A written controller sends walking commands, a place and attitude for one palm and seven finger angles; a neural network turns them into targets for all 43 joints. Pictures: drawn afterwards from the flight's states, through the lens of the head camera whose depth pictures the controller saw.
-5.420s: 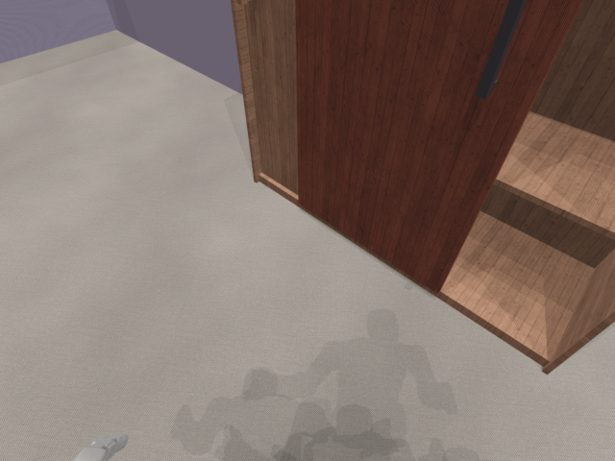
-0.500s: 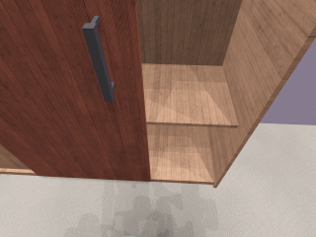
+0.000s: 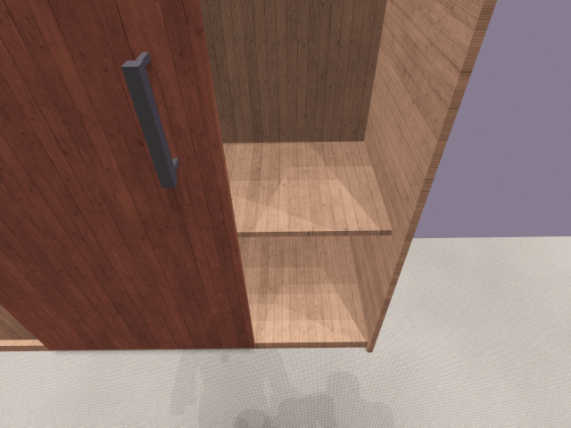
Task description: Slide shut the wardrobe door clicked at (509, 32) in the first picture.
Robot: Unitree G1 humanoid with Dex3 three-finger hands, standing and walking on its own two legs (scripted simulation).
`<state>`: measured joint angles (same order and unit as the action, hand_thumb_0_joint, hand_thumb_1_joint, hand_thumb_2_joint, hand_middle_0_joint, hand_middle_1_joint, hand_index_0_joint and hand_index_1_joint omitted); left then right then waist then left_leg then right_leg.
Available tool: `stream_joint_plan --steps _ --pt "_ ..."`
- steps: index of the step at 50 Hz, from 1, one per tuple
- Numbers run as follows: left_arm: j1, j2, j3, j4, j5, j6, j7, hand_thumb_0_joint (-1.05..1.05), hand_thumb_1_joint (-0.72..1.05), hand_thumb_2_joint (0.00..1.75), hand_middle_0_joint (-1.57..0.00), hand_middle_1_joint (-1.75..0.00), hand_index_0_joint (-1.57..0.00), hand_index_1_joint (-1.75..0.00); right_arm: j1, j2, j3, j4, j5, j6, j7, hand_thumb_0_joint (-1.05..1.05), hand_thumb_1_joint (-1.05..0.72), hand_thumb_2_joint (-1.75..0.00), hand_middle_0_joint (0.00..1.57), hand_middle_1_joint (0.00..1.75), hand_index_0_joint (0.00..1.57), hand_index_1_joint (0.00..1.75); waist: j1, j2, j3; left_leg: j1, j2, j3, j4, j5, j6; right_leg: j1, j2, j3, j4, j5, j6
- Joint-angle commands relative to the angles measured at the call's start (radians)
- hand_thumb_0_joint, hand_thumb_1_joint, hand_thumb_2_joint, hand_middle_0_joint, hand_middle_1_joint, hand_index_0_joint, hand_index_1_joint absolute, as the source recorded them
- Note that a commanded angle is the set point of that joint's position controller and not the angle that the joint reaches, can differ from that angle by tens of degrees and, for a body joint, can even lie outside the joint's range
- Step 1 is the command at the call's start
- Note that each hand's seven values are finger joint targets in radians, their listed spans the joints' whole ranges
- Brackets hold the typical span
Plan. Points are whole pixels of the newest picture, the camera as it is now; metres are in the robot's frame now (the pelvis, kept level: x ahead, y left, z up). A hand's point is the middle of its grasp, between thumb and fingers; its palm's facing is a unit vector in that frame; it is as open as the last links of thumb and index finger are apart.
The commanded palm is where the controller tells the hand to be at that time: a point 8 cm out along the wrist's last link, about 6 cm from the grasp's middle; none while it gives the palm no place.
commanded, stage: come to a stop and stand still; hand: left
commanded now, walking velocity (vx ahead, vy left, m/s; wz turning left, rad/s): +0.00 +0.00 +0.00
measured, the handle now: (157, 124) +0.53 +0.23 +0.19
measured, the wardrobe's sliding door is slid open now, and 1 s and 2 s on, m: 0.40 0.40 0.40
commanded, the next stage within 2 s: look again from close up in 1.24 s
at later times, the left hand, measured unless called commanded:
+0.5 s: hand out of the picture -0.02 +0.16 -0.15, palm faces +0.04 -0.98 -0.20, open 7.4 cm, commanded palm none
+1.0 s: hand out of the picture +0.00 +0.15 -0.15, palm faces +0.05 -0.98 -0.19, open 7.3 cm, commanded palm none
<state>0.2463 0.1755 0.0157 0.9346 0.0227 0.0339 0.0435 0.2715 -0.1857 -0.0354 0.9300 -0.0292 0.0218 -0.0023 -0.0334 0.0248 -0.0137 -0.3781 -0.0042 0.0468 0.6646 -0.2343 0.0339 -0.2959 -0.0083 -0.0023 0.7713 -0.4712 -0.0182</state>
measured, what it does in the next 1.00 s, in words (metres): steps on the spot: left foot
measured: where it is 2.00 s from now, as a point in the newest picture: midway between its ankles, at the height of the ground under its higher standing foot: outside the picture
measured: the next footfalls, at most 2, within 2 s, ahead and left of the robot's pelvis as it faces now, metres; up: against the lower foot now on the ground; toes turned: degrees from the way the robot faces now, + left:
left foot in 0.26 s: +0.01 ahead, +0.11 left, +0.00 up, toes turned +2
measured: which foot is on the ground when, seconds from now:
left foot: down 0.00-0.08, up 0.10-0.24, down 0.26-1.00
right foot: down 0.00-1.00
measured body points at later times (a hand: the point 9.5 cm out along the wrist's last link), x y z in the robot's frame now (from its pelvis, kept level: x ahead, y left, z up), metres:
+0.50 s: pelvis -0.02 -0.02 +0.02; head -0.02 -0.02 +0.47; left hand -0.02 +0.21 -0.13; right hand -0.04 -0.23 -0.14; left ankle -0.03 +0.11 -0.72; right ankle +0.00 -0.11 -0.72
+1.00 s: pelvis +0.01 -0.01 +0.02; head +0.01 -0.02 +0.47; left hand +0.00 +0.20 -0.14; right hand +0.01 -0.23 -0.14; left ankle -0.03 +0.11 -0.72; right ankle +0.00 -0.11 -0.72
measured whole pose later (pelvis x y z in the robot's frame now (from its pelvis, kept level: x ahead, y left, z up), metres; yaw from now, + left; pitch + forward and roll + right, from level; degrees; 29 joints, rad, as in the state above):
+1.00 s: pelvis +0.01 -0.01 +0.02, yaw +1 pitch +0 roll +1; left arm 0.29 0.14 -0.01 1.13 0.01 -0.02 0.03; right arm 0.30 -0.13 0.01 1.14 -0.01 -0.03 -0.04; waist 0.00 0.00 0.01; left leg -0.15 0.00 0.01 0.44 -0.29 -0.01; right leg -0.21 0.01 -0.03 0.48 -0.27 -0.03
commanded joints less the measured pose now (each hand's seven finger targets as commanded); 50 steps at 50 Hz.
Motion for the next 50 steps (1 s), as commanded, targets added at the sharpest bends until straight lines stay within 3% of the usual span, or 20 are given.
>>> stream_joint_plan --steps 1,2,3,4,5,7,8,11,12,13,14,15,16,19,24,28,37,50 --pt "0.186 0.09 0.028 -0.006 0.0 -0.025 -0.013 0.0 0.9 0.9 -0.2 -0.3 -0.2 -0.3 -0.072 -0.126 -0.015 -0.071 0.0 -0.01 -0.006 0.0 -0.9 -0.9 0.2 0.3 0.2 0.3 0.099 0.026 0.098 -0.227 0.119 -0.203 -0.349 -0.398 0.053 0.118 -0.003 0.026 -0.184 0.018 -0.021" --pt "0.181 0.108 0.027 -0.012 0.002 -0.03 -0.013 0.0 0.9 0.9 -0.2 -0.3 -0.2 -0.3 -0.057 -0.107 -0.015 -0.074 0.002 -0.004 -0.005 0.0 -0.9 -0.9 0.2 0.3 0.2 0.3 0.086 -0.045 0.103 -0.17 0.056 -0.14 -0.257 -0.349 0.017 0.038 -0.049 0.128 -0.323 -0.128 -0.049" --pt "0.145 0.141 0.031 -0.029 0.002 -0.032 -0.015 0.0 0.9 0.9 -0.2 -0.3 -0.2 -0.3 -0.031 -0.086 -0.016 -0.076 0.003 0.004 -0.002 0.0 -0.9 -0.9 0.2 0.3 0.2 0.3 0.054 -0.105 0.106 -0.104 0.009 -0.073 -0.133 -0.26 -0.013 -0.082 -0.14 0.274 -0.451 -0.305 -0.095" --pt "0.072 0.177 0.042 -0.056 -0.001 -0.037 -0.011 0.0 0.9 0.9 -0.2 -0.3 -0.2 -0.3 0.009 -0.073 -0.019 -0.065 0.003 0.012 -0.003 0.0 -0.9 -0.9 0.2 0.3 0.2 0.3 0.023 -0.207 0.082 -0.012 -0.001 -0.031 0.031 -0.158 -0.03 -0.176 -0.233 0.359 -0.569 -0.389 -0.134" --pt "-0.009 0.179 0.045 -0.084 -0.002 -0.039 -0.005 0.0 0.9 0.9 -0.2 -0.3 -0.2 -0.3 0.043 -0.071 -0.023 -0.041 0.002 0.014 -0.002 0.0 -0.9 -0.9 0.2 0.3 0.2 0.3 0.002 -0.226 0.079 0.058 0.001 -0.041 0.146 -0.119 -0.028 -0.262 -0.267 0.368 -0.606 -0.346 -0.15" --pt "-0.069 0.156 0.049 -0.105 0.0 -0.043 0.0 0.0 0.9 0.9 -0.2 -0.3 -0.2 -0.3 0.11 -0.055 -0.02 -0.007 0.003 0.012 0.0 0.0 -0.9 -0.9 0.2 0.3 0.2 0.3 -0.026 -0.189 0.065 0.087 0.004 -0.047 0.22 -0.087 -0.022 -0.256 -0.217 0.256 -0.564 -0.143 -0.137" --pt "-0.062 0.15 0.048 -0.098 0.003 -0.044 -0.002 0.0 0.9 0.9 -0.2 -0.3 -0.2 -0.3 0.124 -0.042 -0.017 -0.001 0.006 0.006 0.0 0.0 -0.9 -0.9 0.2 0.3 0.2 0.3 -0.025 -0.174 0.07 0.1 0.003 -0.027 0.171 -0.109 -0.024 -0.24 -0.197 0.208 -0.539 -0.103 -0.126" --pt "0.02 0.135 0.04 -0.051 0.002 -0.039 -0.005 0.0 0.9 0.9 -0.2 -0.3 -0.2 -0.3 0.13 -0.026 0.0 0.022 0.013 -0.015 -0.004 0.0 -0.9 -0.9 0.2 0.3 0.2 0.3 0.004 -0.138 0.094 0.15 -0.001 -0.025 -0.201 -0.093 -0.016 -0.139 -0.13 0.155 -0.416 -0.042 -0.073" --pt "0.047 0.116 0.035 -0.038 -0.004 -0.038 -0.005 0.0 0.9 0.9 -0.2 -0.3 -0.2 -0.3 0.141 -0.036 0.004 0.031 0.01 -0.026 -0.008 0.0 -0.9 -0.9 0.2 0.3 0.2 0.3 0.015 -0.071 0.085 0.155 0.027 -0.071 -0.283 -0.066 -0.003 -0.101 -0.095 0.134 -0.352 0.008 -0.054" --pt "0.078 0.086 0.028 -0.021 -0.012 -0.039 -0.008 0.0 0.9 0.9 -0.2 -0.3 -0.2 -0.3 0.131 -0.057 0.005 0.039 0.006 -0.038 -0.014 0.0 -0.9 -0.9 0.2 0.3 0.2 0.3 0.033 0.039 0.083 0.141 0.104 -0.151 -0.324 -0.016 0.022 -0.079 -0.046 0.096 -0.308 0.083 -0.03" --pt "0.101 0.068 0.023 -0.012 -0.014 -0.047 -0.012 0.0 0.9 0.9 -0.2 -0.3 -0.2 -0.3 0.113 -0.07 0.006 0.035 0.006 -0.046 -0.021 0.0 -0.9 -0.9 0.2 0.3 0.2 0.3 0.053 0.082 0.052 0.124 0.158 -0.188 -0.337 0.052 0.043 -0.023 -0.028 0.053 -0.288 0.182 -0.017" --pt "0.11 0.064 0.023 0.001 -0.018 -0.056 -0.014 0.0 0.9 0.9 -0.2 -0.3 -0.2 -0.3 0.111 -0.081 0.006 0.039 0.004 -0.05 -0.028 0.0 -0.9 -0.9 0.2 0.3 0.2 0.3 0.058 0.053 0.003 0.115 0.161 -0.167 -0.311 0.112 0.045 0.038 -0.024 0.038 -0.28 0.257 -0.016" --pt "0.081 0.075 0.02 0.028 -0.015 -0.053 -0.014 0.0 0.9 0.9 -0.2 -0.3 -0.2 -0.3 0.091 -0.067 0.014 0.062 0.009 -0.055 -0.028 0.0 -0.9 -0.9 0.2 0.3 0.2 0.3 0.056 0.138 0.002 0.1 0.148 -0.174 -0.338 0.104 0.041 0.074 -0.043 0.025 -0.278 0.254 -0.016" --pt "0.088 0.084 0.013 0.058 -0.011 -0.055 -0.019 0.0 0.9 0.9 -0.2 -0.3 -0.2 -0.3 0.081 -0.057 0.02 0.076 0.015 -0.053 -0.028 0.0 -0.9 -0.9 0.2 0.3 0.2 0.3 0.059 0.025 0.033 0.057 0.12 -0.141 -0.34 -0.034 0.025 0.121 -0.056 0.061 -0.334 0.251 -0.023" --pt "0.085 0.087 0.004 0.1 -0.011 -0.059 -0.017 0.0 0.9 0.9 -0.2 -0.3 -0.2 -0.3 0.104 -0.039 0.028 0.119 0.015 -0.044 -0.025 0.0 -0.9 -0.9 0.2 0.3 0.2 0.3 0.036 -0.058 0.091 0.092 0.075 -0.094 -0.305 -0.087 0.002 0.046 -0.088 0.118 -0.425 0.121 -0.036" --pt "0.088 0.08 0.001 0.114 -0.012 -0.062 -0.015 0.0 0.9 0.9 -0.2 -0.3 -0.2 -0.3 0.115 -0.029 0.032 0.142 0.015 -0.043 -0.024 0.0 -0.9 -0.9 0.2 0.3 0.2 0.3 0.029 -0.052 0.12 0.099 0.068 -0.09 -0.299 -0.071 -0.001 0.016 -0.088 0.124 -0.442 0.093 -0.035" --pt "0.109 0.063 -0.003 0.148 -0.012 -0.072 -0.011 0.0 0.9 0.9 -0.2 -0.3 -0.2 -0.3 0.1 -0.027 0.037 0.168 0.019 -0.059 -0.032 0.0 -0.9 -0.9 0.2 0.3 0.2 0.3 0.036 -0.021 0.07 0.143 0.088 -0.093 -0.301 0.062 -0.002 0.083 -0.088 0.085 -0.392 0.31 -0.031" --pt "0.105 0.06 -0.003 0.163 -0.012 -0.068 -0.008 0.0 0.9 0.9 -0.2 -0.3 -0.2 -0.3 0.094 -0.028 0.04 0.187 0.02 -0.06 -0.039 0.0 -0.9 -0.9 0.2 0.3 0.2 0.3 0.038 -0.014 0.077 0.165 0.096 -0.095 -0.302 0.121 0.0 0.11 -0.089 0.062 -0.365 0.393 -0.031"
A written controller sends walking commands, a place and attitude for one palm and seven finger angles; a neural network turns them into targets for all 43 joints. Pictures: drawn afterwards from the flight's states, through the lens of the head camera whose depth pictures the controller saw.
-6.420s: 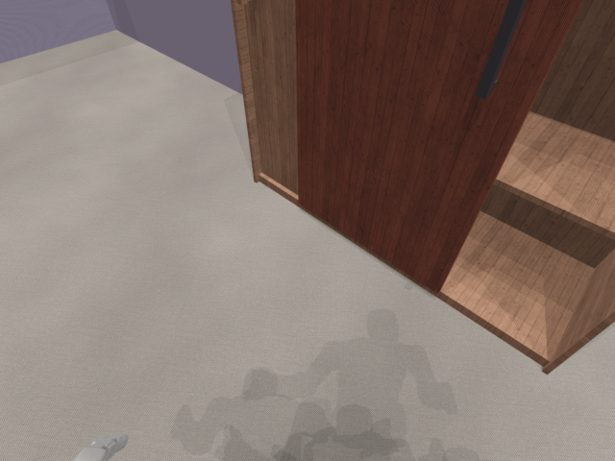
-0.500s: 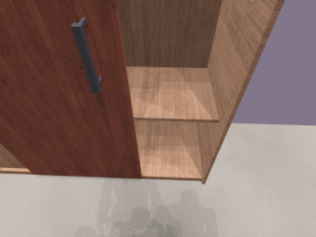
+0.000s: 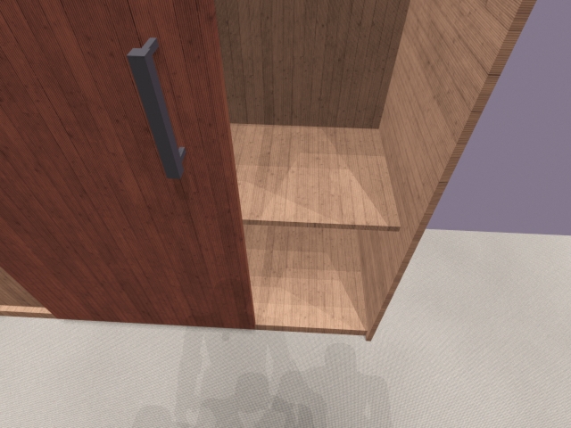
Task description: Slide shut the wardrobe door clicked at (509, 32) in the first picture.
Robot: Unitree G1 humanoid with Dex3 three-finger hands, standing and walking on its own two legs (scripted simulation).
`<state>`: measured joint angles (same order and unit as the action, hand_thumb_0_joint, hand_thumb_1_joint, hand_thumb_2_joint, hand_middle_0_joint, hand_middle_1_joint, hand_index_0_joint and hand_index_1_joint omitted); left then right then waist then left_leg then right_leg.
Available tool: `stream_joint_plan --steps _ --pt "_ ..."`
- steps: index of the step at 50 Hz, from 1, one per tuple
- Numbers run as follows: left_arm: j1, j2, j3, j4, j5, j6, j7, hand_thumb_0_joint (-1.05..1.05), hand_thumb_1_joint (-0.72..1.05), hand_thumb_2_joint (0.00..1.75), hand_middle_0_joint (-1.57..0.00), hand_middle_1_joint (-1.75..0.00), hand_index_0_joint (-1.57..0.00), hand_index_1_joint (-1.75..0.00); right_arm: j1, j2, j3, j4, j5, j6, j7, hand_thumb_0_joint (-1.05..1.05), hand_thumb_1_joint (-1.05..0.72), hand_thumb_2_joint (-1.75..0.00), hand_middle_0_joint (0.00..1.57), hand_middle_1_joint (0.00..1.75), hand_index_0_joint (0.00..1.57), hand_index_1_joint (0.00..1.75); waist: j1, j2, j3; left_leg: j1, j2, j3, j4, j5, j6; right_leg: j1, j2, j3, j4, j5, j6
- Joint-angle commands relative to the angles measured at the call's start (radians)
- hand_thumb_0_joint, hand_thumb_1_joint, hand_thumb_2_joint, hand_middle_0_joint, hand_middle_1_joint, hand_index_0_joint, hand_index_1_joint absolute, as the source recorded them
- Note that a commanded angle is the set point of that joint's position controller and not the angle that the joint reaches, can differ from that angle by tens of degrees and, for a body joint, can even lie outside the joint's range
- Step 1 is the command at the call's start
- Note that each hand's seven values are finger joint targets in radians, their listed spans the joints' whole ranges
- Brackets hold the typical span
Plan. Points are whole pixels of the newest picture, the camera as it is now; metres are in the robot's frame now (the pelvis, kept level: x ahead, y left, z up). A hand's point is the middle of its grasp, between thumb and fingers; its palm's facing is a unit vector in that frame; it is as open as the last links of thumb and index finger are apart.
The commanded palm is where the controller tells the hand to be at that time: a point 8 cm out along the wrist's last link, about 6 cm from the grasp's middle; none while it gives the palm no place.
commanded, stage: come to a stop and stand still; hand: left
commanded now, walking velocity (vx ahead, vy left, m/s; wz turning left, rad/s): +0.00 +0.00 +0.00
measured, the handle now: (164, 114) +0.53 +0.23 +0.17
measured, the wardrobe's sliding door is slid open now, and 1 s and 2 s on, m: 0.40 0.40 0.40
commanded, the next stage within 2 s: look again from close up in 0.24 s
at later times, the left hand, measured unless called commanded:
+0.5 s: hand out of the picture +0.01 +0.17 -0.18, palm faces +0.03 -0.98 -0.19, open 7.3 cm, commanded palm none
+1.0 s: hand out of the picture +0.02 +0.16 -0.18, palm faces +0.05 -0.98 -0.18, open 7.3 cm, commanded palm none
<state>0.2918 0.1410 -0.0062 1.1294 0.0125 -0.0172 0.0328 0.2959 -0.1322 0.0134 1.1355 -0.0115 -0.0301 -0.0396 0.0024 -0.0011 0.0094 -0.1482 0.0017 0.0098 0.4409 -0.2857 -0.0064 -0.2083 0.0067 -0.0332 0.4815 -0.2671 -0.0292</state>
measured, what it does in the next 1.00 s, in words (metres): stands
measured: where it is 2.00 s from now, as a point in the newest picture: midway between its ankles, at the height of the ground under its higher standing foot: outside the picture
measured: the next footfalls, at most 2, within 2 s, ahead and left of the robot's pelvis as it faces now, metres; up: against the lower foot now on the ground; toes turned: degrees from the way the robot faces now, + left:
right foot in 1.84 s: +0.14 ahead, -0.03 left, +0.00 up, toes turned +1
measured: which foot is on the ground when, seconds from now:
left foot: down 0.00-1.00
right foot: down 0.00-1.00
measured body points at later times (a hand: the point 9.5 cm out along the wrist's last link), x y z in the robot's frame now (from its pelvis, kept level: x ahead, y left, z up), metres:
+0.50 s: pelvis +0.02 +0.00 +0.00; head +0.03 -0.01 +0.45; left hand +0.01 +0.22 -0.16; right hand +0.01 -0.21 -0.17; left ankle -0.03 +0.12 -0.74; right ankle -0.01 -0.10 -0.74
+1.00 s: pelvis +0.03 +0.00 +0.00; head +0.04 -0.01 +0.45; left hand +0.02 +0.21 -0.16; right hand +0.02 -0.21 -0.16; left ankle -0.03 +0.12 -0.74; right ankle -0.01 -0.10 -0.74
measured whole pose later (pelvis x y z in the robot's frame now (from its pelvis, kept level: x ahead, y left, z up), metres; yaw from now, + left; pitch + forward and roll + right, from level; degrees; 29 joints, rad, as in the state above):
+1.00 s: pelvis +0.03 +0.00 +0.00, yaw +0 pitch +0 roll +0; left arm 0.30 0.13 0.00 1.14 0.01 -0.02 0.04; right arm 0.30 -0.12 0.02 1.15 -0.01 -0.03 -0.05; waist 0.00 0.00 0.02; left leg -0.10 0.01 0.00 0.43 -0.33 -0.01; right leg -0.16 0.01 -0.04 0.47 -0.31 -0.04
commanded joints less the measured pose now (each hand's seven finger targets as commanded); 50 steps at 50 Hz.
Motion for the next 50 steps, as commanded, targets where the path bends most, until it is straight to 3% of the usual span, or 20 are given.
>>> stream_joint_plan --steps 1,14,21,50 --pt "0.06 0.095 0.019 -0.031 -0.002 -0.017 0.003 0.0 0.9 0.9 -0.2 -0.3 -0.2 -0.3 0.07 -0.079 -0.008 -0.018 0.002 -0.008 -0.002 0.0 -0.9 -0.9 0.2 0.3 0.2 0.3 0.003 0.013 0.053 -0.062 0.091 -0.057 -0.078 0.181 0.04 0.023 -0.105 0.094 -0.074 0.197 -0.021" --pt "0.058 0.099 0.021 -0.031 -0.001 -0.015 0.004 0.0 0.9 0.9 -0.2 -0.3 -0.2 -0.3 0.076 -0.073 -0.007 -0.008 0.003 -0.005 -0.003 0.0 -0.9 -0.9 0.2 0.3 0.2 0.3 0.005 -0.01 0.058 -0.05 0.09 -0.054 -0.074 0.185 0.042 0.041 -0.105 0.09 -0.071 0.22 -0.023" --pt "0.064 0.097 0.024 -0.03 -0.002 -0.017 0.005 0.0 0.9 0.9 -0.2 -0.3 -0.2 -0.3 0.079 -0.074 -0.008 -0.004 0.001 -0.005 -0.005 0.0 -0.9 -0.9 0.2 0.3 0.2 0.3 0.002 0.001 0.034 -0.03 0.09 -0.05 -0.061 0.221 0.039 0.055 -0.109 0.092 -0.062 0.276 -0.027" --pt "0.077 0.086 0.026 -0.02 -0.002 -0.014 0.009 0.0 0.9 0.9 -0.2 -0.3 -0.2 -0.3 0.095 -0.065 -0.006 0.009 0.003 -0.002 -0.012 0.0 -0.9 -0.9 0.2 0.3 0.2 0.3 0.004 0.012 0.065 -0.018 0.092 -0.048 -0.062 0.257 0.039 0.067 -0.107 0.075 -0.068 0.309 -0.028"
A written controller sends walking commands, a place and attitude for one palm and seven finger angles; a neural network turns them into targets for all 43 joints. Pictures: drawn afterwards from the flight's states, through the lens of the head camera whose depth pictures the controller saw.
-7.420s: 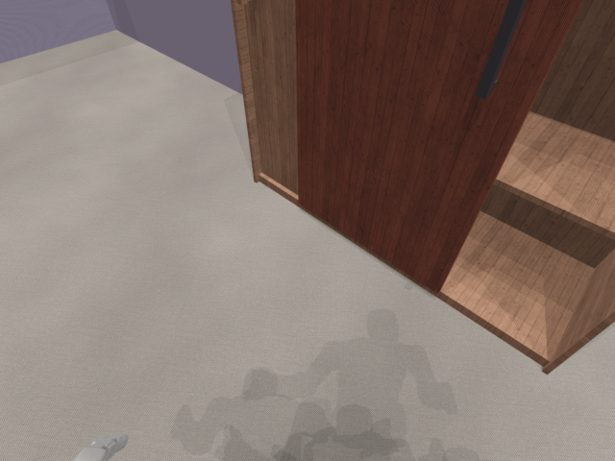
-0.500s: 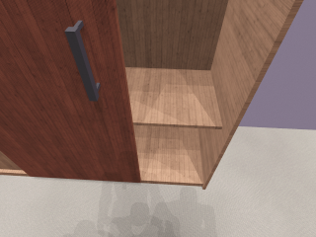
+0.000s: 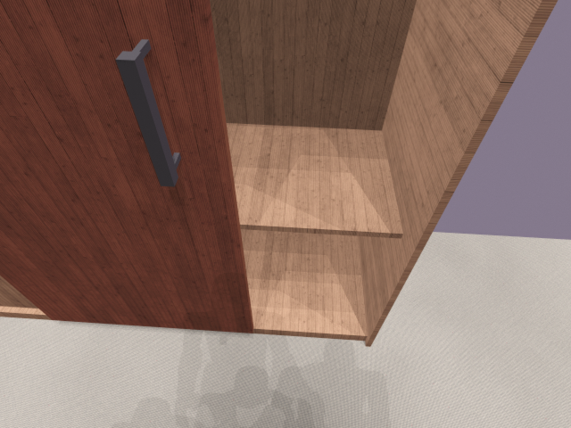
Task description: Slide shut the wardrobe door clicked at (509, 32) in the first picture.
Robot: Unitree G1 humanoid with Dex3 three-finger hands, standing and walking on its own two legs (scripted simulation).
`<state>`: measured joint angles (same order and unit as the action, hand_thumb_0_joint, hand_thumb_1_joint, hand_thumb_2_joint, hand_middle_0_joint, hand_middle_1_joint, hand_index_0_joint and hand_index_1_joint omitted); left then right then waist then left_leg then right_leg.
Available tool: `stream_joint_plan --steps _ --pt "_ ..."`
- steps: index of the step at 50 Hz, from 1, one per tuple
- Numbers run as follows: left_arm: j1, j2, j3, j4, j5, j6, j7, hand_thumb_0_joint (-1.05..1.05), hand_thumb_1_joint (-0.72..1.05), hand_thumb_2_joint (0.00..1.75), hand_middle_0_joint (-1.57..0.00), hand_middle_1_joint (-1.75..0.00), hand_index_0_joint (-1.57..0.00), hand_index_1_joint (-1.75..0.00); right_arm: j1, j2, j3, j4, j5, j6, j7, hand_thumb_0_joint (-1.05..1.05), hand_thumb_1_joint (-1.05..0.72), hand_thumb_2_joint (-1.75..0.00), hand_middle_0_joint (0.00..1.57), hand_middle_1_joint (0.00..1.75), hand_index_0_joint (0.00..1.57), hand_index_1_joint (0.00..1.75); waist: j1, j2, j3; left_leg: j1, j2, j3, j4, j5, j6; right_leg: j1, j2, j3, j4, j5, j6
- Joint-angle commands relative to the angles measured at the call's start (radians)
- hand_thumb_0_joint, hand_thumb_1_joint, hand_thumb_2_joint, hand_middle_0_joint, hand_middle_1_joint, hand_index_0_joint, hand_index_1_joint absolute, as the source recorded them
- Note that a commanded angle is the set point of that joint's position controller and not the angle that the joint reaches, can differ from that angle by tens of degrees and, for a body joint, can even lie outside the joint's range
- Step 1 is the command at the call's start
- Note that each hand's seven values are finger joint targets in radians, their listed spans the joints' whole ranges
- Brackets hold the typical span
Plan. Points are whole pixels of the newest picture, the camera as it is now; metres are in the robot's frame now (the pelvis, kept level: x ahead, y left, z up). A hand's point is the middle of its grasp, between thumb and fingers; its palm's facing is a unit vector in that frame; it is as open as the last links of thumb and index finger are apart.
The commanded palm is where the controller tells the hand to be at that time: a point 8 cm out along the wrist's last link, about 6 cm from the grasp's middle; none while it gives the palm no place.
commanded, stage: look again from close up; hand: left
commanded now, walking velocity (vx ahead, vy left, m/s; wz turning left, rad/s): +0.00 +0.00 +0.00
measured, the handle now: (157, 119) +0.50 +0.23 +0.17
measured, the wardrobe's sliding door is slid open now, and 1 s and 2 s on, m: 0.40 0.40 0.40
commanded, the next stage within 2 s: shuffle to correct the standing spot in 0.04 s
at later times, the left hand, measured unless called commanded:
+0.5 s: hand out of the picture -0.03 +0.21 -0.19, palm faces +0.13 -0.97 -0.19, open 7.4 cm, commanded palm none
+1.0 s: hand out of the picture +0.10 +0.23 -0.16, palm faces +0.08 -0.96 -0.27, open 7.2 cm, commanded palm none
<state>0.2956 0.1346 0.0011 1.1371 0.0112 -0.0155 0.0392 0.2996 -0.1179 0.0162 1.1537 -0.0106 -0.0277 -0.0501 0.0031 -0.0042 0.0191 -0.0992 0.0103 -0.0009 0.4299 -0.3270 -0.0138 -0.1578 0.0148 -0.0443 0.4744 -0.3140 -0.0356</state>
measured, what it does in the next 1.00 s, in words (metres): steps on the spot: right foot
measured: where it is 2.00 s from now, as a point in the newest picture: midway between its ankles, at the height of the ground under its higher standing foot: outside the picture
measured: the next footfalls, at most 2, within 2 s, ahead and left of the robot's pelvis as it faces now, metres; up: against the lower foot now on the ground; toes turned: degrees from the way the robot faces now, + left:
right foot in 0.84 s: +0.11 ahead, -0.03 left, +0.00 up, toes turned +1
left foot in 1.16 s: +0.11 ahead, +0.21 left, +0.00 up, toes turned +3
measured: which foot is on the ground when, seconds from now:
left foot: down 0.00-0.84, up 0.86-1.00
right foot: down 0.00-0.48, up 0.50-0.82, down 0.84-1.00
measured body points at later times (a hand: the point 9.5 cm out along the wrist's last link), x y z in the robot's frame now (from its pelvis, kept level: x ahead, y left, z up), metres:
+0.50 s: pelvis +0.00 +0.04 -0.01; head +0.02 +0.05 +0.44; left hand -0.03 +0.26 -0.17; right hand +0.01 -0.19 -0.16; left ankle -0.05 +0.12 -0.74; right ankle -0.04 -0.09 -0.74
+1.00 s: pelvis +0.06 +0.04 +0.00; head +0.08 +0.02 +0.45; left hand +0.10 +0.28 -0.14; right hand +0.06 -0.17 -0.17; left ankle +0.00 +0.18 -0.70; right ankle +0.06 -0.03 -0.74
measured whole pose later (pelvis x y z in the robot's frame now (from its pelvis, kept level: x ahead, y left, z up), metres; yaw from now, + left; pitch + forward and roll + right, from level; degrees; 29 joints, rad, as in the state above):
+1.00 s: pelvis +0.06 +0.04 +0.00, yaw +2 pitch +0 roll +2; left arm 0.21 0.15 0.03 1.02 0.02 -0.03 0.06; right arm 0.29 -0.13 -0.02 1.08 0.00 0.02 -0.03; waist 0.00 0.00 0.05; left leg -0.31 0.00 0.03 0.83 -0.50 -0.01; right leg -0.26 -0.03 -0.10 0.54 -0.28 -0.07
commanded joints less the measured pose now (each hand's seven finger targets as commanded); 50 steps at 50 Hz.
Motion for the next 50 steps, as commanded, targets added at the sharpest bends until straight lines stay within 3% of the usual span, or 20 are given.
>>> stream_joint_plan --steps 1,10,16,19,21,22,24,25,28,29,35,38,40,41,42,43,44,46,48,50 --pt "0.078 0.089 0.019 -0.027 -0.001 -0.015 0.002 0.0 0.9 0.9 -0.2 -0.3 -0.2 -0.3 0.091 -0.077 -0.008 -0.01 0.001 -0.004 -0.002 0.0 -0.9 -0.9 0.2 0.3 0.2 0.3 0.004 0.01 0.06 -0.067 0.084 -0.038 -0.055 0.292 0.047 0.012 -0.115 0.089 -0.063 0.351 -0.023" --pt "0.094 0.109 0.027 -0.03 0.001 -0.019 0.005 0.0 0.9 0.9 -0.2 -0.3 -0.2 -0.3 0.094 -0.086 -0.013 -0.017 0.001 0.003 0.0 0.0 -0.9 -0.9 0.2 0.3 0.2 0.3 0.013 0.005 0.046 -0.1 0.066 -0.025 -0.026 0.224 0.041 0.048 -0.144 0.118 -0.062 0.377 -0.041" --pt "0.13 0.169 0.063 -0.041 0.005 -0.01 0.012 0.0 0.9 0.9 -0.2 -0.3 -0.2 -0.3 0.063 -0.074 -0.023 -0.065 -0.001 0.023 0.009 0.0 -0.9 -0.9 0.2 0.3 0.2 0.3 0.039 -0.123 0.066 -0.26 0.018 0.037 0.127 -0.024 0.016 0.1 -0.302 0.283 -0.135 0.319 -0.13" --pt "0.116 0.175 0.075 -0.055 0.011 -0.007 0.017 0.0 0.9 0.9 -0.2 -0.3 -0.2 -0.3 0.061 -0.074 -0.029 -0.079 -0.001 0.024 0.013 0.0 -0.9 -0.9 0.2 0.3 0.2 0.3 0.035 -0.113 0.074 -0.251 0.03 0.043 0.126 -0.043 0.013 0.059 -0.335 0.274 -0.113 0.353 -0.154" --pt "0.071 0.167 0.078 -0.073 0.01 -0.001 0.016 0.0 0.9 0.9 -0.2 -0.3 -0.2 -0.3 0.107 -0.071 -0.031 -0.07 -0.004 0.021 0.018 0.0 -0.9 -0.9 0.2 0.3 0.2 0.3 0.004 -0.09 0.076 -0.141 0.035 0.051 0.027 0.033 0.02 -0.046 -0.294 0.2 -0.061 0.283 -0.123" --pt "0.048 0.148 0.075 -0.084 0.01 0.004 0.012 0.0 0.9 0.9 -0.2 -0.3 -0.2 -0.3 0.144 -0.085 -0.034 -0.062 -0.006 0.019 0.021 0.0 -0.9 -0.9 0.2 0.3 0.2 0.3 -0.012 -0.028 0.075 -0.075 0.046 0.034 -0.018 0.104 0.032 -0.105 -0.229 0.133 -0.003 0.205 -0.092" --pt "-0.019 0.084 0.06 -0.124 0.014 0.018 0.003 0.0 0.9 0.9 -0.2 -0.3 -0.2 -0.3 0.228 -0.157 -0.048 -0.052 -0.016 0.019 0.018 0.0 -0.9 -0.9 0.2 0.3 0.2 0.3 -0.044 0.257 0.1 0.007 0.216 -0.198 -0.141 0.246 0.151 -0.296 -0.05 -0.07 0.274 -0.165 -0.009" --pt "-0.058 0.08 0.053 -0.144 0.02 0.022 0.004 0.0 0.9 0.9 -0.2 -0.3 -0.2 -0.3 0.252 -0.152 -0.044 -0.053 -0.015 0.02 0.013 0.0 -0.9 -0.9 0.2 0.3 0.2 0.3 -0.062 0.252 0.125 0.029 0.261 -0.276 -0.197 0.291 0.213 -0.404 -0.039 -0.04 0.458 -0.289 -0.007" --pt "-0.027 0.074 0.057 -0.13 0.018 0.016 -0.007 0.0 0.9 0.9 -0.2 -0.3 -0.2 -0.3 0.163 -0.125 -0.028 -0.099 -0.013 0.008 0.011 0.0 -0.9 -0.9 0.2 0.3 0.2 0.3 -0.01 0.101 0.094 0.031 0.238 -0.208 -0.172 0.387 0.26 -0.461 -0.093 0.019 0.661 -0.179 -0.018" --pt "-0.02 0.077 0.055 -0.126 0.018 0.015 -0.014 0.0 0.9 0.9 -0.2 -0.3 -0.2 -0.3 0.146 -0.116 -0.025 -0.106 -0.012 0.002 0.012 0.0 -0.9 -0.9 0.2 0.3 0.2 0.3 0.0 0.056 0.076 0.021 0.222 -0.18 -0.17 0.426 0.259 -0.438 -0.098 0.013 0.656 -0.145 -0.014" --pt "-0.05 0.059 0.046 -0.155 0.014 0.018 -0.016 0.0 0.9 0.9 -0.2 -0.3 -0.2 -0.3 0.161 -0.141 -0.03 -0.106 -0.02 -0.006 0.012 0.0 -0.9 -0.9 0.2 0.3 0.2 0.3 -0.002 0.087 0.064 0.046 0.2 -0.112 -0.147 0.567 0.266 -0.364 -0.088 -0.034 0.423 -0.145 0.002" --pt "-0.014 0.042 0.042 -0.154 0.012 0.006 -0.009 0.0 0.9 0.9 -0.2 -0.3 -0.2 -0.3 0.158 -0.148 -0.032 -0.098 -0.018 -0.004 0.015 0.0 -0.9 -0.9 0.2 0.3 0.2 0.3 0.017 0.062 0.037 0.022 0.194 -0.084 -0.078 0.661 0.235 -0.217 -0.057 -0.043 0.227 -0.084 -0.007" --pt "0.102 0.061 0.045 -0.117 0.013 -0.016 -0.003 0.0 0.9 0.9 -0.2 -0.3 -0.2 -0.3 0.142 -0.145 -0.032 -0.096 -0.002 -0.008 0.016 0.0 -0.9 -0.9 0.2 0.3 0.2 0.3 0.072 -0.03 -0.024 -0.024 0.146 -0.024 0.066 0.671 0.155 -0.002 -0.065 -0.026 -0.009 0.173 0.0" --pt "0.17 0.111 0.052 -0.092 0.013 -0.03 0.008 0.0 0.9 0.9 -0.2 -0.3 -0.2 -0.3 0.153 -0.121 -0.032 -0.099 0.008 -0.012 0.017 0.0 -0.9 -0.9 0.2 0.3 0.2 0.3 0.083 -0.118 -0.081 -0.125 0.086 0.006 0.181 0.509 0.098 0.16 -0.173 0.121 -0.027 0.433 -0.038" --pt "0.201 0.174 0.062 -0.079 0.009 -0.034 0.016 0.0 0.9 0.9 -0.2 -0.3 -0.2 -0.3 0.158 -0.094 -0.032 -0.113 0.016 -0.01 0.019 0.0 -0.9 -0.9 0.2 0.3 0.2 0.3 0.069 -0.229 -0.106 -0.284 -0.028 0.061 0.331 0.066 0.036 0.248 -0.385 0.381 -0.051 0.775 -0.157" --pt "0.19 0.204 0.06 -0.084 0.001 -0.03 0.012 0.0 0.9 0.9 -0.2 -0.3 -0.2 -0.3 0.136 -0.084 -0.036 -0.12 0.012 0.003 0.013 0.0 -0.9 -0.9 0.2 0.3 0.2 0.3 0.06 -0.194 -0.093 -0.292 -0.024 0.02 0.478 -0.294 0.017 0.182 -0.489 0.402 -0.086 0.904 -0.267" --pt "0.134 0.17 0.058 -0.094 0.001 -0.028 0.019 0.0 0.9 0.9 -0.2 -0.3 -0.2 -0.3 0.11 -0.078 -0.036 -0.12 0.008 0.023 0.009 0.0 -0.9 -0.9 0.2 0.3 0.2 0.3 0.041 -0.208 -0.043 -0.291 0.009 -0.022 0.53 -0.302 0.017 0.083 -0.451 0.374 -0.097 0.883 -0.278" --pt "0.028 0.129 0.047 -0.126 0.011 -0.021 0.023 0.0 0.9 0.9 -0.2 -0.3 -0.2 -0.3 0.079 -0.043 -0.036 -0.104 0.008 0.034 0.017 0.0 -0.9 -0.9 0.2 0.3 0.2 0.3 0.011 -0.156 0.043 -0.286 0.038 -0.025 0.517 -0.228 0.01 -0.053 -0.372 0.237 -0.114 0.784 -0.237" --pt "0.005 0.14 0.051 -0.145 0.016 -0.017 0.019 0.0 0.9 0.9 -0.2 -0.3 -0.2 -0.3 0.084 -0.011 -0.035 -0.099 0.01 0.043 0.025 0.0 -0.9 -0.9 0.2 0.3 0.2 0.3 -0.003 -0.097 0.008 -0.226 0.018 0.021 0.396 -0.176 -0.001 -0.077 -0.304 0.141 -0.1 0.775 -0.192" --pt "0.015 0.172 0.061 -0.145 0.015 -0.015 0.018 0.0 0.9 0.9 -0.2 -0.3 -0.2 -0.3 0.08 -0.006 -0.039 -0.096 0.009 0.046 0.029 0.0 -0.9 -0.9 0.2 0.3 0.2 0.3 0.002 -0.076 -0.024 -0.209 0.006 0.057 0.316 -0.102 -0.015 -0.044 -0.281 0.115 -0.082 0.757 -0.174"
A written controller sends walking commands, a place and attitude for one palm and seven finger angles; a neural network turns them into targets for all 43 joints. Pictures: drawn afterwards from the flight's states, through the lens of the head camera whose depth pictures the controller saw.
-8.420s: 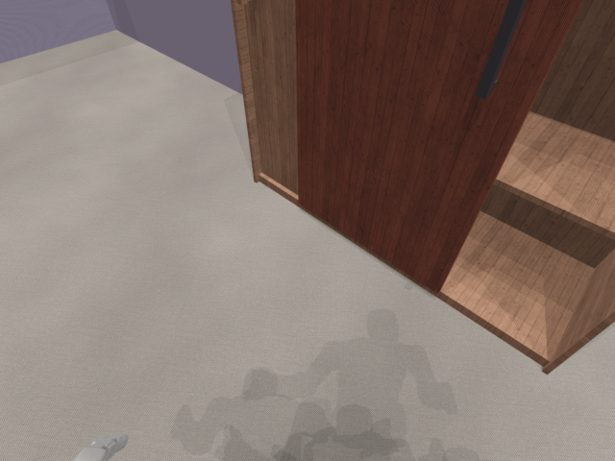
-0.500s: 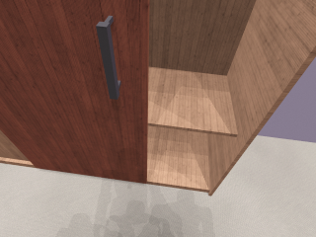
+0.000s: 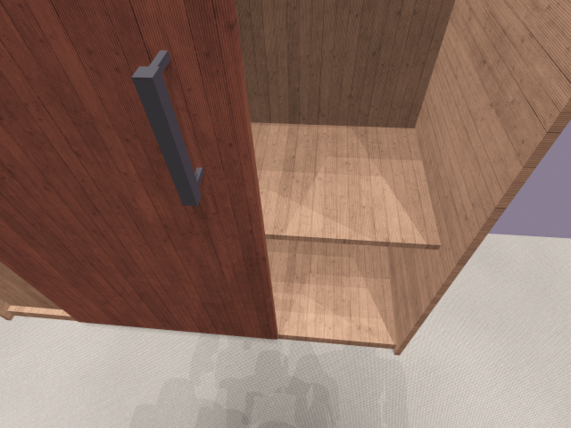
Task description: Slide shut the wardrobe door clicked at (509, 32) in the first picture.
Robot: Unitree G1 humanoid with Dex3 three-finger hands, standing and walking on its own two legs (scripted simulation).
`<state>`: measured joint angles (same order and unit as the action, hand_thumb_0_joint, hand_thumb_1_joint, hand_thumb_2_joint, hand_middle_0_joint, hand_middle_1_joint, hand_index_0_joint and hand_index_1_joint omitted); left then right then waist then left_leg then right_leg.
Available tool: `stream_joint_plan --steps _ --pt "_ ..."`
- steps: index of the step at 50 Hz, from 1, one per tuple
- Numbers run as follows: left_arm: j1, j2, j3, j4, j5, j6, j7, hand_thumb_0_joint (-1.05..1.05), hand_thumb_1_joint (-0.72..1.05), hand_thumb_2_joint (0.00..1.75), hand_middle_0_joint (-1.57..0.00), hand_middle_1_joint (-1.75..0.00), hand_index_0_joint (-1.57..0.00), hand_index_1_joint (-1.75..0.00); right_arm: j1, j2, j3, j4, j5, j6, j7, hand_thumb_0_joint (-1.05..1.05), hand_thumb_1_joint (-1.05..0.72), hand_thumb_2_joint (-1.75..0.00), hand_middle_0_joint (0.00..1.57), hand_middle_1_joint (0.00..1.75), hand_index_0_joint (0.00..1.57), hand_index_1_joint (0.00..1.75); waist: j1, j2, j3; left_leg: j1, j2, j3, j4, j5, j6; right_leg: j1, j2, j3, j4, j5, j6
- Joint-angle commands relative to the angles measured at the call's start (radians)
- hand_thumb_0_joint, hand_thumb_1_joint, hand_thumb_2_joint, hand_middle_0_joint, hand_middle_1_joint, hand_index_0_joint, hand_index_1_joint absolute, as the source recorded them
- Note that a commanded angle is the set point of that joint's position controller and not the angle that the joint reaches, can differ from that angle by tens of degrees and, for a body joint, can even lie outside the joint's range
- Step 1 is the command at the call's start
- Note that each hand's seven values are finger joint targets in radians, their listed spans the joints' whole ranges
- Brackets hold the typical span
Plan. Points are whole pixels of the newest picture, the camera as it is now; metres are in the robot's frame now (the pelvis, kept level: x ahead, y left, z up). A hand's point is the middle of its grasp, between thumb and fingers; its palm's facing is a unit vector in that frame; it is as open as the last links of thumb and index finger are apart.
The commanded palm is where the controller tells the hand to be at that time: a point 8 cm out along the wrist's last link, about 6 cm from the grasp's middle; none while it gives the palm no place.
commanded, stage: come to a stop and stand still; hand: left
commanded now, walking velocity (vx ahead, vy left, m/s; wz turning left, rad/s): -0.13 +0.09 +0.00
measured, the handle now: (178, 136) +0.45 +0.17 +0.17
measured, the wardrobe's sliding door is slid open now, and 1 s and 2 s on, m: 0.40 0.40 0.40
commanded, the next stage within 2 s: look again from close up in 1.52 s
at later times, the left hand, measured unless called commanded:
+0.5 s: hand out of the picture +0.01 +0.27 -0.17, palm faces -0.01 -0.97 -0.26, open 7.4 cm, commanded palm none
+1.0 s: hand out of the picture +0.01 +0.22 -0.16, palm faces -0.04 -0.97 -0.23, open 7.3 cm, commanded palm none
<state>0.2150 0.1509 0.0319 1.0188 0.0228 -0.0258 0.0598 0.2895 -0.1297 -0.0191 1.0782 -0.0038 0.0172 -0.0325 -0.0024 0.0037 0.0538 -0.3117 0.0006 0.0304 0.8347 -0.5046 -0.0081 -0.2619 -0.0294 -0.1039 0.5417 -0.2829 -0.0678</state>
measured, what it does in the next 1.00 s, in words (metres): steps on the spot: left foot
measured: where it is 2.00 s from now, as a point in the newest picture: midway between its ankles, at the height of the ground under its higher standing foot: outside the picture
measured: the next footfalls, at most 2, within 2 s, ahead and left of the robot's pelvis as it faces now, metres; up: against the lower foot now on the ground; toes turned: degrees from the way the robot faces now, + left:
left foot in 0.16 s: +0.06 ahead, +0.16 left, +0.00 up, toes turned +1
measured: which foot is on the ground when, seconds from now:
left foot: up 0.00-0.14, down 0.16-1.00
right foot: down 0.00-1.00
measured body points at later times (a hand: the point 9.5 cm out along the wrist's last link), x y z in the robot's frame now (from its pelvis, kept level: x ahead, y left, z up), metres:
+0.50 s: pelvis -0.02 +0.08 -0.01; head -0.03 +0.06 +0.44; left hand +0.01 +0.32 -0.15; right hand +0.02 -0.16 -0.16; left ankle +0.02 +0.16 -0.74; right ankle +0.01 -0.07 -0.74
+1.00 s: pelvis +0.01 +0.05 +0.00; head +0.02 +0.02 +0.45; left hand +0.01 +0.27 -0.15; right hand +0.01 -0.17 -0.17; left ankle +0.02 +0.16 -0.74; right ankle +0.01 -0.07 -0.74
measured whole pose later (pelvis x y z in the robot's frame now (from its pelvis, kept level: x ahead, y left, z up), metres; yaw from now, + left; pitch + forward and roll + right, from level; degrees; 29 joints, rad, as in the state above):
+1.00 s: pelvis +0.01 +0.05 +0.00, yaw -3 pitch +0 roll +2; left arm 0.29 0.12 -0.02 1.12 0.02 -0.01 0.04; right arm 0.28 -0.18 0.00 1.08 -0.01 -0.02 -0.02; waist -0.01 0.04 0.02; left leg -0.21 -0.01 0.06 0.42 -0.21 0.01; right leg -0.25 -0.02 0.03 0.51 -0.26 0.00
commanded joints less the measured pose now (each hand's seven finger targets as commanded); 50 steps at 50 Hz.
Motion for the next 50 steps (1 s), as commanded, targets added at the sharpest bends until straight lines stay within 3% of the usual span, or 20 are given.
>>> stream_joint_plan --steps 1,5,6,8,9,10,11,12,13,14,16,18,19,20,21,23,28,40,46,50 --pt "0.099 0.166 0.035 -0.026 0.003 -0.002 -0.005 0.0 0.9 0.9 -0.2 -0.3 -0.2 -0.3 0.088 -0.003 -0.005 -0.026 0.001 0.002 0.011 0.0 -0.9 -0.9 0.2 0.3 0.2 0.3 0.009 -0.1 -0.075 0.013 0.01 0.034 -0.135 0.101 -0.026 0.08 -0.229 0.177 -0.138 0.709 -0.134" --pt "0.065 0.181 0.041 -0.026 -0.002 0.016 -0.013 0.0 0.9 0.9 -0.2 -0.3 -0.2 -0.3 0.104 -0.039 -0.017 -0.024 -0.001 0.002 0.007 0.0 -0.9 -0.9 0.2 0.3 0.2 0.3 -0.016 -0.152 -0.062 0.16 0.011 0.052 -0.36 0.301 -0.032 -0.01 -0.198 0.171 -0.093 0.493 -0.07" --pt "0.06 0.166 0.04 -0.031 -0.004 0.022 -0.016 0.0 0.9 0.9 -0.2 -0.3 -0.2 -0.3 0.105 -0.059 -0.02 -0.024 -0.003 -0.003 0.006 0.0 -0.9 -0.9 0.2 0.3 0.2 0.3 -0.017 -0.108 -0.052 0.208 0.032 0.037 -0.412 0.366 -0.022 -0.053 -0.165 0.16 -0.062 0.4 -0.041" --pt "0.081 0.105 0.027 -0.04 -0.009 0.034 -0.019 0.0 0.9 0.9 -0.2 -0.3 -0.2 -0.3 0.062 -0.123 -0.023 -0.052 -0.012 -0.019 0.002 0.0 -0.9 -0.9 0.2 0.3 0.2 0.3 0.013 0.102 -0.032 0.139 0.191 -0.122 -0.472 0.618 0.055 -0.057 -0.047 0.093 0.01 0.118 0.031" --pt "0.1 0.084 0.022 -0.035 -0.008 0.037 -0.017 0.0 0.9 0.9 -0.2 -0.3 -0.2 -0.3 0.022 -0.139 -0.021 -0.068 -0.015 -0.018 0.002 0.0 -0.9 -0.9 0.2 0.3 0.2 0.3 0.032 0.115 -0.003 0.024 0.235 -0.145 -0.526 0.561 0.096 0.018 -0.024 0.063 0.046 -0.029 0.044" --pt "0.125 0.067 0.018 -0.022 -0.005 0.042 -0.016 0.0 0.9 0.9 -0.2 -0.3 -0.2 -0.3 -0.032 -0.141 -0.021 -0.077 -0.015 -0.019 0.002 0.0 -0.9 -0.9 0.2 0.3 0.2 0.3 0.048 0.148 0.013 -0.034 0.231 -0.145 -0.565 0.436 0.109 0.05 -0.025 0.063 0.053 -0.069 0.049" --pt "0.253 0.124 -0.005 0.041 -0.014 0.021 0.011 0.0 0.9 0.9 -0.2 -0.3 -0.2 -0.3 -0.211 -0.202 -0.033 -0.163 0.008 -0.026 0.007 0.0 -0.9 -0.9 0.2 0.3 0.2 0.3 0.111 0.116 0.041 -0.021 0.181 -0.017 -0.229 0.433 0.038 0.008 -0.129 0.203 -0.146 0.16 0.042" --pt "0.142 0.212 0.006 -0.027 -0.001 0.006 -0.001 0.0 0.9 0.9 -0.2 -0.3 -0.2 -0.3 -0.1 -0.095 -0.024 -0.197 0.003 -0.005 0.029 0.0 -0.9 -0.9 0.2 0.3 0.2 0.3 0.01 -0.034 -0.018 -0.033 0.038 0.034 -0.163 0.121 -0.005 -0.063 -0.247 0.378 -0.245 -0.02 -0.021" --pt "0.103 0.229 0.014 -0.05 0.0 0.0 -0.009 0.0 0.9 0.9 -0.2 -0.3 -0.2 -0.3 -0.073 -0.09 -0.024 -0.181 -0.007 0.003 0.032 0.0 -0.9 -0.9 0.2 0.3 0.2 0.3 0.005 0.002 -0.015 0.016 0.036 0.016 -0.126 0.097 -0.003 -0.125 -0.276 0.41 -0.272 -0.124 -0.073" --pt "0.044 0.236 0.02 -0.068 0.002 -0.008 -0.007 0.0 0.9 0.9 -0.2 -0.3 -0.2 -0.3 -0.008 -0.1 -0.025 -0.18 -0.012 0.008 0.033 0.0 -0.9 -0.9 0.2 0.3 0.2 0.3 -0.042 -0.002 -0.05 0.037 0.05 0.012 -0.154 0.114 0.009 -0.115 -0.263 0.352 -0.244 -0.11 -0.094" --pt "0.023 0.202 0.017 -0.08 0.001 0.001 -0.01 0.0 0.9 0.9 -0.2 -0.3 -0.2 -0.3 0.067 -0.102 -0.021 -0.158 -0.01 -0.013 0.036 0.0 -0.9 -0.9 0.2 0.3 0.2 0.3 -0.063 0.029 -0.061 0.129 0.038 -0.007 -0.315 0.224 0.018 -0.16 -0.143 0.199 -0.121 -0.131 -0.029" --pt "0.074 0.126 0.003 -0.073 -0.004 0.019 -0.015 0.0 0.9 0.9 -0.2 -0.3 -0.2 -0.3 0.05 -0.167 -0.025 -0.175 -0.02 -0.029 0.029 0.0 -0.9 -0.9 0.2 0.3 0.2 0.3 -0.023 0.193 -0.012 0.022 0.177 -0.194 -0.502 0.168 0.075 -0.13 -0.007 0.073 0.028 -0.161 0.031" --pt "0.097 0.115 0.0 -0.06 -0.001 0.025 -0.018 0.0 0.9 0.9 -0.2 -0.3 -0.2 -0.3 0.019 -0.176 -0.026 -0.186 -0.021 -0.029 0.025 0.0 -0.9 -0.9 0.2 0.3 0.2 0.3 0.003 0.229 0.029 -0.08 0.202 -0.26 -0.595 0.056 0.103 -0.068 0.014 0.045 0.071 -0.166 0.037" --pt "0.124 0.108 -0.002 -0.042 0.003 0.029 -0.023 0.0 0.9 0.9 -0.2 -0.3 -0.2 -0.3 -0.024 -0.187 -0.026 -0.193 -0.02 -0.028 0.022 0.0 -0.9 -0.9 0.2 0.3 0.2 0.3 0.022 0.218 0.052 -0.125 0.2 -0.256 -0.62 -0.008 0.112 -0.044 0.003 0.046 0.088 -0.133 0.04" --pt "0.139 0.103 -0.004 -0.029 0.003 0.028 -0.027 0.0 0.9 0.9 -0.2 -0.3 -0.2 -0.3 -0.044 -0.18 -0.024 -0.196 -0.019 -0.027 0.022 0.0 -0.9 -0.9 0.2 0.3 0.2 0.3 0.033 0.139 0.06 -0.145 0.185 -0.233 -0.61 -0.031 0.11 -0.022 -0.002 0.056 0.074 -0.091 0.04" --pt "0.145 0.087 -0.007 -0.019 0.003 0.024 -0.031 0.0 0.9 0.9 -0.2 -0.3 -0.2 -0.3 -0.032 -0.176 -0.024 -0.19 -0.02 -0.027 0.021 0.0 -0.9 -0.9 0.2 0.3 0.2 0.3 0.03 0.038 0.049 -0.106 0.149 -0.19 -0.586 -0.022 0.089 -0.024 -0.004 0.084 0.011 -0.047 0.042" --pt "0.142 0.112 -0.007 -0.016 0.003 0.02 -0.031 0.0 0.9 0.9 -0.2 -0.3 -0.2 -0.3 -0.012 -0.18 -0.02 -0.161 -0.017 -0.031 0.023 0.0 -0.9 -0.9 0.2 0.3 0.2 0.3 0.022 0.038 0.023 -0.059 0.13 -0.189 -0.616 -0.066 0.071 -0.038 -0.019 0.124 -0.042 -0.086 0.039" --pt "0.131 0.119 -0.018 0.025 -0.003 -0.003 -0.025 0.0 0.9 0.9 -0.2 -0.3 -0.2 -0.3 0.033 -0.149 -0.003 -0.079 -0.01 -0.045 0.021 0.0 -0.9 -0.9 0.2 0.3 0.2 0.3 -0.002 -0.036 0.002 0.068 0.084 -0.101 -0.535 0.171 0.048 -0.062 -0.059 0.211 -0.144 -0.023 0.035" --pt "0.132 0.115 -0.021 0.049 -0.007 -0.013 -0.02 0.0 0.9 0.9 -0.2 -0.3 -0.2 -0.3 0.047 -0.126 0.009 -0.038 -0.007 -0.055 0.015 0.0 -0.9 -0.9 0.2 0.3 0.2 0.3 -0.004 -0.035 -0.03 0.12 0.079 -0.062 -0.49 0.348 0.037 -0.02 -0.071 0.22 -0.141 0.12 0.034" --pt "0.128 0.112 -0.023 0.062 -0.009 -0.014 -0.017 0.0 0.9 0.9 -0.2 -0.3 -0.2 -0.3 0.045 -0.118 0.012 -0.016 -0.006 -0.054 0.012 0.0 -0.9 -0.9 0.2 0.3 0.2 0.3 -0.002 -0.017 -0.016 0.122 0.081 -0.053 -0.484 0.372 0.031 -0.005 -0.071 0.218 -0.145 0.154 0.033"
